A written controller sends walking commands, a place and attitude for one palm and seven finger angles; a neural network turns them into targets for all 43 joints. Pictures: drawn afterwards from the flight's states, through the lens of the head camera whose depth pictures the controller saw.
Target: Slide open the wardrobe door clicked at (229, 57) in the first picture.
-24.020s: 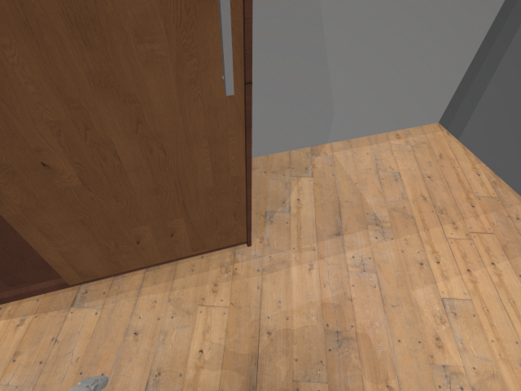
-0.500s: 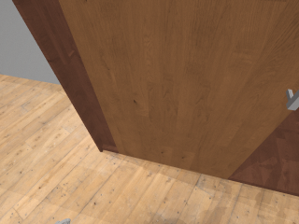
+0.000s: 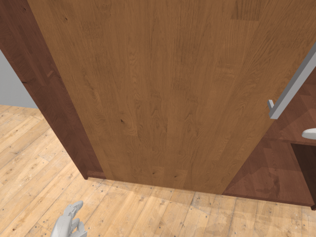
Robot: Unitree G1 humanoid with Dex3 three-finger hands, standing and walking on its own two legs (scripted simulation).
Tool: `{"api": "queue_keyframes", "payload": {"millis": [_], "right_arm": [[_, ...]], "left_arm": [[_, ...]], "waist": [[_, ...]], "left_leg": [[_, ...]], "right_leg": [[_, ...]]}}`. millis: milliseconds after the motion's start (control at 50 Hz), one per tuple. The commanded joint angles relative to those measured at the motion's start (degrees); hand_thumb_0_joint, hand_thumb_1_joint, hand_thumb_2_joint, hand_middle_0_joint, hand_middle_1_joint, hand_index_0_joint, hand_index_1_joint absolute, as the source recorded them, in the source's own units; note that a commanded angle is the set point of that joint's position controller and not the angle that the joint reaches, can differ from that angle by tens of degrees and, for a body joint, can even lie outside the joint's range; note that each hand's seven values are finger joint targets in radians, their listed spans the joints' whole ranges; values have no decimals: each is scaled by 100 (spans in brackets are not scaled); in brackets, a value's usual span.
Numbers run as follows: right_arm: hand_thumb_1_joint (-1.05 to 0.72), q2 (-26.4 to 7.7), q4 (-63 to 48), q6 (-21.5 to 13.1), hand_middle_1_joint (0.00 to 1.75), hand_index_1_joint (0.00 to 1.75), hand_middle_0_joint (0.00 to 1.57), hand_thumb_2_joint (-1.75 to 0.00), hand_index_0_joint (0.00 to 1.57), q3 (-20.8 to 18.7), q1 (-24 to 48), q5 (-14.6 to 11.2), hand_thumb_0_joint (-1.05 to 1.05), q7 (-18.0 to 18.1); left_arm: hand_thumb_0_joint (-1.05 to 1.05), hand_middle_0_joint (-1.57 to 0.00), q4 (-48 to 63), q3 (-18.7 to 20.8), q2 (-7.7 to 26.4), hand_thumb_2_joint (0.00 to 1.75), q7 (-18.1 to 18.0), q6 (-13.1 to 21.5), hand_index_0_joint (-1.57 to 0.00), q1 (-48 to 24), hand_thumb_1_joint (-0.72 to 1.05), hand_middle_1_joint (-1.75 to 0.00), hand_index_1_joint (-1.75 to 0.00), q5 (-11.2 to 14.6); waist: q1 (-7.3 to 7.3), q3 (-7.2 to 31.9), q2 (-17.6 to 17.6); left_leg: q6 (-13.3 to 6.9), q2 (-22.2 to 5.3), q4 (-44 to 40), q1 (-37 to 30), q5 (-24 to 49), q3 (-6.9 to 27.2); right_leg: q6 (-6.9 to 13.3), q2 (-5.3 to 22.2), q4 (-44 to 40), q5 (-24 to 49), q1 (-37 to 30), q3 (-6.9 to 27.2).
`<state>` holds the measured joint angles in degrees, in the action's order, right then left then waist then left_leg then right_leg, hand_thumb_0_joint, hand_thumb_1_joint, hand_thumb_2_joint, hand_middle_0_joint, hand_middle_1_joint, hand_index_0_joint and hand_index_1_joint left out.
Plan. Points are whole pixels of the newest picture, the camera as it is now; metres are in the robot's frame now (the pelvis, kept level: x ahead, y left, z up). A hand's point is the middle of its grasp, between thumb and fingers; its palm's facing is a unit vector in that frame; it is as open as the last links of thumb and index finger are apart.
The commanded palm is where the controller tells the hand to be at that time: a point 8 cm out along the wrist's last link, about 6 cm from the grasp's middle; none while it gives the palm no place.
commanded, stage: slip the hand off the handle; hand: right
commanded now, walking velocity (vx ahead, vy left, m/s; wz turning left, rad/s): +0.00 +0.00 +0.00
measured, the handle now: (299, 67) +0.47 -0.32 +0.22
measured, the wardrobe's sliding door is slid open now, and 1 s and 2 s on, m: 0.56 0.56 0.56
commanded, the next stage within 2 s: draw the hand back to the body in 0.18 s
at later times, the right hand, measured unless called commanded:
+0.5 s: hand out of the picture +0.30 -0.32 +0.19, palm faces +0.14 +0.99 -0.03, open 14.7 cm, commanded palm +0.24 -0.37 +0.19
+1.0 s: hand out of the picture +0.22 -0.32 +0.18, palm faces +0.49 +0.83 -0.26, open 13.6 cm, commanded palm +0.17 -0.34 +0.19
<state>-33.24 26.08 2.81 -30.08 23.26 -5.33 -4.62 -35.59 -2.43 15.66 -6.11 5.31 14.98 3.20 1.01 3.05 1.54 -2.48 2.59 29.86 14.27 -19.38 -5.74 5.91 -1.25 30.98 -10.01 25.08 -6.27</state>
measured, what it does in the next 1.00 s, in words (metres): stands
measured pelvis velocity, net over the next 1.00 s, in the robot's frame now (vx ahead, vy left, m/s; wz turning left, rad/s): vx -0.02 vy -0.01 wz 0.00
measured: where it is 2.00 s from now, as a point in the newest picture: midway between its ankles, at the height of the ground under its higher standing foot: outside the picture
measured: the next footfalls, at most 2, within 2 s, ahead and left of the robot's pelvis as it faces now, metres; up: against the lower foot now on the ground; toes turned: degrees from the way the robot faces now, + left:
none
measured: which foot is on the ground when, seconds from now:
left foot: down 0.00-1.00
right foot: down 0.00-1.00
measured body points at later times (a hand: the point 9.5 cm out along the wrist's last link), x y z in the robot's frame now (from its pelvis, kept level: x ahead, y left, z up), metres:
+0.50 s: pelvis -0.01 +0.01 +0.00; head -0.02 +0.01 +0.45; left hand +0.17 +0.24 -0.07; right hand +0.28 -0.38 +0.19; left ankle -0.04 +0.09 -0.73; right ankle +0.07 -0.05 -0.73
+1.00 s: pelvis -0.02 -0.01 +0.01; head -0.04 -0.01 +0.46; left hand +0.18 +0.20 -0.05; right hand +0.19 -0.36 +0.19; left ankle -0.04 +0.09 -0.73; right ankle +0.07 -0.05 -0.73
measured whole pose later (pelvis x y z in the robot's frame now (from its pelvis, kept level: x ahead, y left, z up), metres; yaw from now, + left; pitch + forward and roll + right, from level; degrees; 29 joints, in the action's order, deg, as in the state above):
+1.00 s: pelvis -0.02 -0.01 +0.01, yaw +0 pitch -3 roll +2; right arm -23.1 -6.5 -0.7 -23.3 -5.7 -7.6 2.2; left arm -35.9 -4.3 14.8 -4.2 11.4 10.3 1.9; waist 4.7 -0.3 3.4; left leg -1.8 2.6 23.5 5.4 -14.7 -5.1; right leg 5.4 -3.4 23.9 -5.1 15.7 -3.5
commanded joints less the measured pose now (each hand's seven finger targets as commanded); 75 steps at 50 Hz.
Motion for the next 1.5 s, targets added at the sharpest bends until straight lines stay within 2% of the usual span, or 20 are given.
{"api": "queue_keyframes", "payload": {"millis": [0, 140, 280, 300, 320, 380, 420, 460, 580, 680, 780, 800, 820, 840, 900, 940, 1000, 1060, 1120, 1480], "right_arm": [[55, -1916, -1602, -105, 115, 115, 25, -20, 25, -279, 1805, -97, 0, 46], [55, -1645, -1916, -5, 115, 115, 25, -20, 25, -137, 1486, -253, 0, -120], [55, -1991, -1629, -31, 115, 115, 25, -20, 25, -241, 2077, -228, 0, -173], [55, -1477, -1092, 138, 115, 115, 25, -20, 25, 189, 1851, -893, 0, -914], [55, -1693, -1310, 165, 115, 115, 25, -20, 25, 96, 2127, -1064, 0, -1321], [55, -2251, -1592, 225, 115, 115, 25, -20, 25, -313, 1964, -1406, 0, -2134], [55, -2162, -1400, 160, 115, 115, 25, -20, 25, -329, 1495, -1590, 0, -2578], [55, -2537, -1363, 152, 115, 115, 25, -20, 25, -888, 657, -1680, 0, -2615], [55, -1882, -2333, 493, 115, 115, 25, -20, 25, -903, -559, -1813, 0, -2233], [55, -1513, -3314, 531, 115, 115, 25, -20, 25, -581, -294, -1783, 0, -1935], [37, -1334, -3578, 498, 104, 104, 24, -29, 24, -382, -228, -1721, 0, -1755], [33, -1774, -3737, -87, 102, 102, 24, -31, 24, -445, 3, -716, 0, -600], [30, -837, -3427, -272, 100, 100, 24, -32, 24, 131, -454, -638, 0, -118], [26, -610, -3740, -446, 98, 98, 24, -34, 24, 271, -743, -497, 0, 215], [15, -657, -4862, -850, 92, 92, 24, -39, 24, 200, -1051, -231, 0, 802], [8, -438, -4777, -947, 87, 87, 23, -43, 23, 194, -1788, -155, 0, 995], [-3, -183, -4632, -1055, 81, 81, 23, -48, 23, 356, -2139, -119, 0, 1064], [-14, -409, -4920, -1150, 75, 75, 23, -53, 23, 125, -2229, -32, 0, 1135], [-25, 5, -5137, -1204, 68, 68, 22, -58, 22, 387, -2772, -35, 0, 1126], [-90, 345, -6283, -1182, 30, 30, 20, -90, 20, 617, -4584, -25, 0, 1088]], "left_arm": [[0, -20, 695, 257, 809, 90, -114, 315, -20, -204, 90, -30, -30, 41], [0, -20, 686, 164, 739, 90, -160, 364, -20, -485, 90, -30, -30, 58], [0, -20, 526, 115, 763, 90, -251, 419, -20, -558, 90, -30, -30, 36], [0, -20, 495, 85, 868, 90, -315, 448, -20, -564, 90, -30, -30, 182], [0, -20, 583, 62, 837, 90, -362, 506, -20, -642, 90, -30, -30, 249], [0, -20, 786, -12, 844, 90, -397, 675, -20, -824, 90, -30, -30, 276], [0, -20, 901, -61, 824, 90, -340, 742, -20, -854, 90, -30, -30, 272], [0, -20, 1071, -29, 825, 90, -212, 771, -20, -828, 90, -30, -30, 240], [0, -20, 1413, 43, 755, 90, 25, 809, -20, -959, 90, -30, -30, 321], [0, -20, 1304, 67, 734, 90, -61, 882, -20, -1033, 90, -30, -30, 302], [0, -20, 1070, 26, 710, 90, -194, 952, -20, -1100, 90, -30, -30, 266], [0, -20, 879, 92, 779, 90, -16, 983, -20, -912, 90, -30, -30, -70], [0, -20, 781, 98, 732, 90, 20, 988, -20, -988, 90, -30, -30, -56], [0, -20, 787, 124, 711, 90, 59, 974, -20, -986, 90, -30, -30, -40], [0, -20, 773, 174, 742, 90, 109, 956, -20, -932, 90, -30, -30, -98], [0, -20, 732, 201, 681, 90, 153, 909, -20, -964, 90, -30, -30, -125], [0, -20, 681, 198, 620, 90, 174, 768, -20, -1134, 90, -30, -30, -84], [0, -20, 637, 218, 625, 90, 167, 688, -20, -1159, 90, -30, -30, -121], [0, -20, 672, 229, 500, 90, 192, 658, -20, -1196, 90, -30, -30, -147], [0, -20, 832, 360, 464, 90, 280, 471, -20, -1150, 90, -30, -30, -211]], "waist": [[25, 1317, 585], [29, 1215, 534], [-56, 991, 538], [-277, 1239, 371], [-166, 1334, 449], [52, 1730, 951], [84, 1400, 696], [364, 1253, 480], [372, 971, 306], [215, 806, 724], [137, 452, 549], [138, -388, 741], [17, -516, 791], [65, -280, 850], [138, 839, 803], [201, 796, 457], [179, 45, 303], [248, 155, 461], [255, 112, 508], [257, -126, 388]], "left_leg": [[57, -32, -546, 1039, 811, 433], [44, -57, -640, 985, 806, 411], [45, -100, -766, 985, 598, 483], [63, -128, -889, 633, 783, 523], [79, -119, -887, 548, 893, 506], [68, -143, -830, 316, 1421, 573], [121, -121, -827, 411, 1441, 553], [113, -143, -811, 239, 1417, 601], [227, -108, -792, 502, 977, 563], [254, -85, -901, 739, 492, 624], [233, -78, -1021, 731, 183, 596], [29, -174, -1391, 1087, -226, 825], [-19, -246, -1289, 1052, -384, 709], [-24, -233, -1191, 791, -350, 642], [-63, -182, -1048, 45, 346, 602], [-44, -140, -1079, -66, 450, 582], [17, -131, -1286, 79, -4, 629], [-6, -123, -1239, -263, 254, 620], [-10, -116, -1216, -300, 287, 604], [16, -152, -1302, -420, 610, 613]], "right_leg": [[-292, 366, -506, 395, -2396, 1273], [-332, 319, -565, 351, -2491, 1294], [-301, 252, -563, -32, -2189, 1194], [-303, 264, -580, 129, -2455, 1189], [-267, 241, -501, 280, -2524, 1179], [-273, 182, -367, 834, -2768, 1184], [-295, 205, -398, 856, -2676, 1240], [-278, 183, -394, 837, -2283, 1203], [-285, 308, -515, 386, -2192, 1132], [-302, 344, -637, -239, -2402, 1233], [-307, 350, -844, -781, -2279, 1327], [-420, 322, -1058, -1462, -1739, 1436], [-506, 393, -1297, -2065, -1741, 1611], [-513, 439, -1468, -2373, -1879, 1708], [-480, 444, -1488, -1532, -2419, 1714], [-493, 470, -1519, -1177, -2493, 1613], [-481, 477, -1769, -1884, -2159, 1537], [-507, 478, -1848, -1736, -2136, 1570], [-576, 521, -1851, -1461, -2320, 1595], [-589, 544, -1594, -492, -2295, 1341]]}}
